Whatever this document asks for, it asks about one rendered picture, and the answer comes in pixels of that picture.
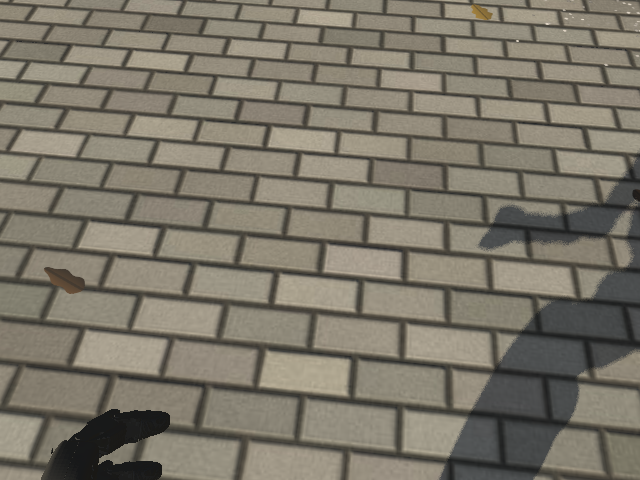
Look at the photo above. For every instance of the left robot hand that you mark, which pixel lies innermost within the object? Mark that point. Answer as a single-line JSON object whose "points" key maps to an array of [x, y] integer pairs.
{"points": [[78, 458]]}

